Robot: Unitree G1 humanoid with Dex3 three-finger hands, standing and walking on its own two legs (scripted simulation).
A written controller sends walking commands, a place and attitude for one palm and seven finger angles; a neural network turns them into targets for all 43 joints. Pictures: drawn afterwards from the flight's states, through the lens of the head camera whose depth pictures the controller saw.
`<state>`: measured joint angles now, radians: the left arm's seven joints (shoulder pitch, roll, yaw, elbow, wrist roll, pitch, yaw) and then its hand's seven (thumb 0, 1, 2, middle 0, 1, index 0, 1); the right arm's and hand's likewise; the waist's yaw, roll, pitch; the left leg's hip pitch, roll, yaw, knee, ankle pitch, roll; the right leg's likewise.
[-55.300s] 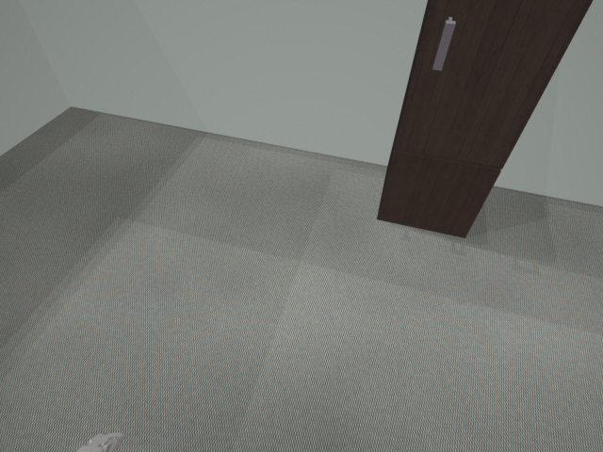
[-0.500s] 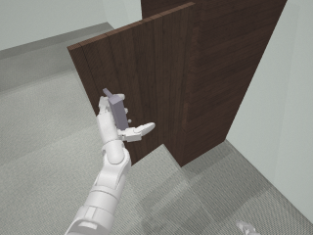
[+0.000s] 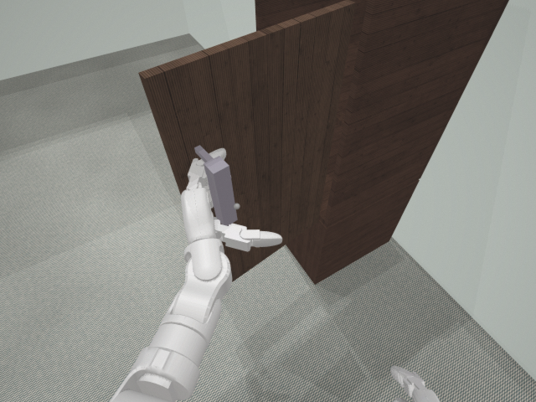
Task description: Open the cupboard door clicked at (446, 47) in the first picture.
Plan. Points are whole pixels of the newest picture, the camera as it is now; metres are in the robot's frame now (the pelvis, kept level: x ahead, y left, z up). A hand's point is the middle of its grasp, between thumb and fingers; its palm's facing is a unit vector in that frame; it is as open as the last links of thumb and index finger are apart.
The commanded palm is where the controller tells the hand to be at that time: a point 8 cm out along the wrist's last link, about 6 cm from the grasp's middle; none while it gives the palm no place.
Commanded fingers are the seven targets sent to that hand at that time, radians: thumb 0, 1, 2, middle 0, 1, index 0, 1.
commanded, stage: slide the hand sideways off the handle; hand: left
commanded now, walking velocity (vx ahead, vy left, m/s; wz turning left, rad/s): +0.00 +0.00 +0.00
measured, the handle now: (214, 186) +0.42 +0.11 +0.09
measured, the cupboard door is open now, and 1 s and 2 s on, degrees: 98 99 99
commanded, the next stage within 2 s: draw the hand back to the body in 1.14 s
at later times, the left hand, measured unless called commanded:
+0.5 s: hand (225, 232) +0.34 +0.08 +0.08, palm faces -0.12 -0.99 -0.02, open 16.2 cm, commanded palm +0.31 +0.15 +0.08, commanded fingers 0.00 -0.50 0.30 -0.15 -0.30 -0.15 -0.30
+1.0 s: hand (190, 262) +0.29 +0.12 +0.08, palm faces -0.06 -1.00 -0.04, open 16.3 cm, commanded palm +0.27 +0.18 +0.08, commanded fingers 0.00 -0.50 0.30 -0.15 -0.30 -0.15 -0.30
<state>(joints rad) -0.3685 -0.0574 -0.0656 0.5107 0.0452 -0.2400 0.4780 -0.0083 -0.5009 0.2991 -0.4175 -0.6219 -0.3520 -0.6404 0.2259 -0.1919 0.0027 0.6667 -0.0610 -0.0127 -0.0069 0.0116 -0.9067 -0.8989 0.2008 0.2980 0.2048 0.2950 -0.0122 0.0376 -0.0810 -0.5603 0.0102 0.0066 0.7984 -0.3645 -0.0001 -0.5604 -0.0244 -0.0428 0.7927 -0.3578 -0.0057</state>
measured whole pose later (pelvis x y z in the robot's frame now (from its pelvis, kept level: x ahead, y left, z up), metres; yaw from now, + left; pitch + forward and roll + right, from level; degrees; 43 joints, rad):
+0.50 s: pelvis +0.02 +0.01 +0.01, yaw -2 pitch +5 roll +0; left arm -0.12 0.07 -0.07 0.27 -0.09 -0.22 -0.01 -0.01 -0.50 0.30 -0.17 -0.32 -0.17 -0.32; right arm 0.25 -0.20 0.03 0.56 0.01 -0.05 0.01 0.01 -0.91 -0.90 0.20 0.30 0.20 0.30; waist 0.00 0.02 -0.06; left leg -0.47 0.01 0.04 0.76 -0.38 0.01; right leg -0.48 -0.02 -0.01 0.75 -0.37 0.01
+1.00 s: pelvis +0.03 -0.02 +0.00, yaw +0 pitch +5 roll +0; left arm 0.16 0.17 0.04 0.03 -0.19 -0.19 -0.18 -0.01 -0.50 0.30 -0.16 -0.30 -0.15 -0.31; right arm 0.21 -0.23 0.03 0.54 0.02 -0.10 -0.04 0.01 -0.91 -0.90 0.20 0.30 0.20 0.30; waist 0.02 0.04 -0.06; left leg -0.45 0.03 -0.01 0.77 -0.40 -0.03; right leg -0.46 -0.01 -0.06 0.78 -0.41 -0.03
